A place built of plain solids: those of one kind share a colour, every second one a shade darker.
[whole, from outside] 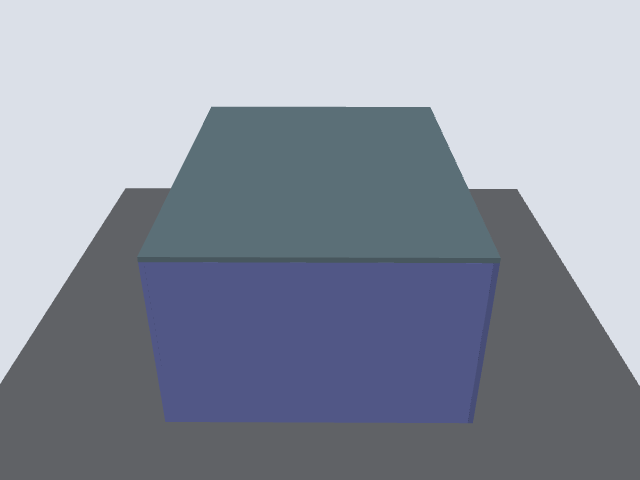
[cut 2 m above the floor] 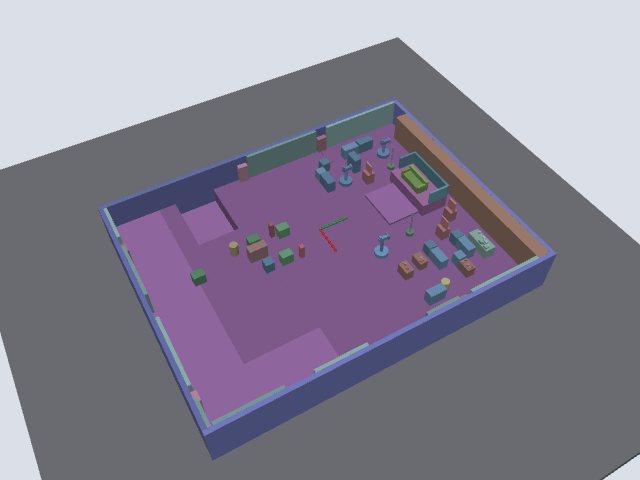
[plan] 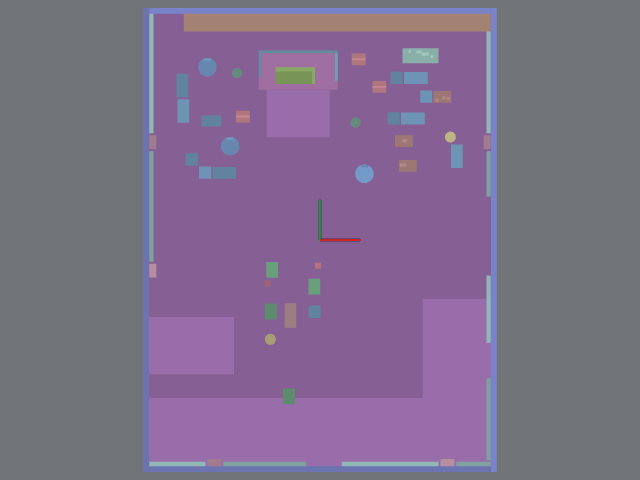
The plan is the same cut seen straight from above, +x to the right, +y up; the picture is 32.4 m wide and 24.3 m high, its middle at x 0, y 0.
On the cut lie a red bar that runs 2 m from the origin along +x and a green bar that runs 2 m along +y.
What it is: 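A television studio; one plain floor, a cyclorama, elevating floor sections, a set, what works the floor and what has gathered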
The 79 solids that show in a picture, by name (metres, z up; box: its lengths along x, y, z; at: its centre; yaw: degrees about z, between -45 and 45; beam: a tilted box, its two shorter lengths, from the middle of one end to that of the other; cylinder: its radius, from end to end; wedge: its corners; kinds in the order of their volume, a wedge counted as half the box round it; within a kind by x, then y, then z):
{
 "floor_1": {"box": [1.39, 0.42, 0.05], "at": [-7.58, 4.99, 1.3]},
 "floor_2": {"box": [4.32, 2.92, 0.15], "at": [-6.5, -5.35, 0.03]},
 "floor_3": {"box": [10.26, 1.21, 1.32], "at": [-3.53, -7.41, 0.61]},
 "floor_4": {"box": [10.26, 0.91, 1.32], "at": [-3.53, -3.44, 0.61]},
 "floor_5": {"box": [5.95, 2.92, 1.32], "at": [-1.38, -5.35, 0.61]},
 "floor_6": {"box": [3.2, 2.4, 0.16], "at": [-1.1, 6.4, 1.35]},
 "floor_7": {"box": [17.32, 3.46, 1.32], "at": [0.0, -9.73, 0.61]},
 "floor_8": {"box": [17.32, 14.46, 1.32], "at": [0.0, 4.23, 0.61]},
 "floor_9": {"box": [3.62, 5.02, 1.32], "at": [3.4, -5.5, 0.61]},
 "floor_10": {"box": [3.46, 1.22, 1.32], "at": [6.93, -7.4, 0.61]},
 "floor_11": {"box": [3.46, 2.92, 1.32], "at": [6.93, -5.35, 0.61]},
 "floor_12": {"box": [3.46, 0.92, 1.32], "at": [6.93, -3.45, 0.61]},
 "wall_1": {"box": [0.3, 23.5, 11.03], "at": [-8.8, 0.0, 5.46]},
 "wall_2": {"box": [17.3, 0.3, 11.03], "at": [0.0, -11.6, 5.46]},
 "wall_3": {"box": [17.3, 0.3, 11.03], "at": [0.0, 11.6, 5.46]},
 "wall_4": {"box": [0.3, 23.5, 11.03], "at": [8.8, 0.0, 5.46]},
 "roof_1": {"box": [17.9, 23.5, 0.3], "at": [0.0, 0.0, 11.13]},
 "cove_1": {"box": [15.55, 0.9, 6.0], "at": [0.88, 11.0, 4.28]},
 "drape_1": {"box": [0.22, 5.6, 6.0], "at": [-8.54, 1.7, 4.28]},
 "drape_2": {"box": [0.22, 6.05, 6.0], "at": [-8.54, 8.43, 4.28]},
 "drape_3": {"box": [2.85, 0.22, 6.0], "at": [-7.22, -11.34, 4.28]},
 "drape_4": {"box": [4.2, 0.22, 6.0], "at": [-2.8, -11.34, 4.28]},
 "drape_5": {"box": [4.9, 0.22, 6.0], "at": [3.55, -11.34, 4.28]},
 "drape_6": {"box": [1.75, 0.22, 6.0], "at": [7.78, -11.34, 4.28]},
 "drape_7": {"box": [0.22, 4.15, 6.0], "at": [8.54, -9.07, 4.28]},
 "drape_8": {"box": [0.22, 3.4, 6.0], "at": [8.54, -3.5, 4.28]},
 "drape_9": {"box": [0.22, 2.3, 6.0], "at": [8.54, 3.35, 4.28]},
 "drape_10": {"box": [0.22, 5.15, 6.0], "at": [8.54, 7.97, 4.28]},
 "deck_1": {"box": [4.0, 2.0, 1.0], "at": [-1.1, 8.6, 1.77]},
 "case_1": {"box": [0.6, 1.2, 0.89], "at": [-6.97, 7.82, 1.72]},
 "case_2": {"box": [0.6, 1.2, 0.87], "at": [-6.92, 6.53, 1.71]},
 "case_3": {"box": [0.62, 0.62, 0.8], "at": [-6.5, 4.08, 1.68]},
 "case_4": {"box": [0.62, 0.62, 0.76], "at": [-5.82, 3.41, 1.66]},
 "case_5": {"box": [1.0, 0.55, 1.24], "at": [-5.5, 6.03, 1.9]},
 "case_6": {"box": [1.2, 0.6, 0.89], "at": [-4.85, 3.4, 1.72]},
 "case_7": {"box": [0.62, 0.62, 0.78], "at": [-0.27, -3.64, 1.67]},
 "case_8": {"box": [0.62, 0.62, 0.81], "at": [3.73, 6.16, 1.68]},
 "case_9": {"box": [0.62, 0.62, 0.85], "at": [3.88, 8.21, 1.7]},
 "case_10": {"box": [1.2, 0.6, 0.8], "at": [4.7, 6.15, 1.68]},
 "case_11": {"box": [1.2, 0.6, 0.9], "at": [4.85, 8.2, 1.73]},
 "case_12": {"box": [0.62, 0.62, 0.84], "at": [5.38, 7.26, 1.7]},
 "case_13": {"box": [0.6, 1.2, 0.95], "at": [6.93, 4.24, 1.75]},
 "flat_1": {"box": [0.14, 1.2, 3.1], "at": [-3.03, 8.86, 3.83]},
 "flat_2": {"box": [4.0, 0.14, 3.1], "at": [-1.1, 9.53, 3.83]},
 "flat_3": {"box": [0.14, 1.4, 3.1], "at": [0.83, 8.76, 3.83]},
 "wallbox_1": {"box": [0.36, 0.7, 1.4], "at": [-8.47, -1.55, 1.98]},
 "wallbox_2": {"box": [0.36, 0.7, 1.25], "at": [-8.47, 4.95, 1.9]},
 "wallbox_3": {"box": [0.7, 0.36, 1.35], "at": [-5.35, -11.27, 1.95]},
 "wallbox_4": {"box": [0.7, 0.36, 1.45], "at": [6.45, -11.27, 2.0]},
 "wallbox_5": {"box": [0.36, 0.7, 1.45], "at": [8.47, 4.95, 2.0]},
 "weights_1": {"box": [0.6, 0.8, 0.76], "at": [-2.49, -3.63, 1.66]},
 "weights_2": {"box": [0.6, 0.8, 0.78], "at": [-2.42, -1.51, 1.67]},
 "weights_3": {"box": [0.6, 0.8, 0.76], "at": [-1.57, -7.92, 1.66]},
 "weights_4": {"box": [0.6, 0.8, 0.79], "at": [-0.28, -2.36, 1.67]},
 "monitor_1": {"box": [0.7, 0.6, 0.9], "at": [-3.9, 6.25, 1.73]},
 "monitor_2": {"box": [0.7, 0.1, 0.71], "at": [-3.9, 6.25, 2.53]},
 "monitor_3": {"box": [0.7, 0.6, 0.9], "at": [1.95, 9.15, 1.73]},
 "monitor_4": {"box": [0.7, 0.1, 0.8], "at": [1.95, 9.15, 2.58]},
 "monitor_5": {"box": [0.7, 0.6, 0.9], "at": [3.0, 7.75, 1.73]},
 "monitor_6": {"box": [0.7, 0.1, 0.76], "at": [3.0, 7.75, 2.56]},
 "paintkit_1": {"box": [0.9, 0.6, 0.66], "at": [4.25, 5.0, 1.6]},
 "paintkit_2": {"box": [0.9, 0.6, 0.75], "at": [4.45, 3.75, 1.65]},
 "paintkit_3": {"box": [0.9, 0.6, 0.74], "at": [6.2, 7.25, 1.65]},
 "table_1": {"box": [1.83, 0.76, 0.77], "at": [5.08, 9.33, 1.66]},
 "sofa_1": {"box": [2.0, 0.85, 0.44], "at": [-1.25, 8.32, 2.5]},
 "sofa_2": {"box": [2.0, 0.22, 0.36], "at": [-1.25, 8.64, 2.9]},
 "rack_1": {"box": [0.6, 1.25, 1.09], "at": [-1.5, -3.83, 1.82]},
 "pedestal_1": {"cylinder": 0.47, "from": [-5.7, 8.75, 1.27], "to": [-5.7, 8.75, 1.56]},
 "pedestal_2": {"box": [0.2, 0.71, 0.24], "at": [-5.7, 8.8, 2.5]},
 "pedestal_3": {"cylinder": 0.47, "from": [-4.55, 4.75, 1.27], "to": [-4.55, 4.75, 1.56]},
 "pedestal_4": {"box": [0.2, 0.71, 0.24], "at": [-4.55, 4.8, 2.62]},
 "pedestal_5": {"cylinder": 0.47, "from": [2.25, 3.35, 1.27], "to": [2.25, 3.35, 1.56]},
 "pedestal_6": {"box": [0.2, 0.71, 0.24], "at": [2.25, 3.4, 2.77]},
 "bin_1": {"cylinder": 0.28, "from": [-2.51, -5.03, 1.27], "to": [-2.51, -5.03, 2.17]},
 "bin_2": {"cylinder": 0.28, "from": [6.6, 5.21, 1.27], "to": [6.6, 5.21, 2.06]},
 "post_1": {"box": [0.3, 0.3, 1.19], "at": [-2.65, -2.2, 1.87]},
 "post_2": {"box": [0.3, 0.3, 1.05], "at": [-0.1, -1.3, 1.8]},
 "stand_1": {"cylinder": 0.26, "from": [-4.2, 8.45, 1.27], "to": [-4.2, 8.45, 1.54]},
 "stand_2": {"cylinder": 0.26, "from": [1.8, 5.95, 1.27], "to": [1.8, 5.95, 1.54]}
}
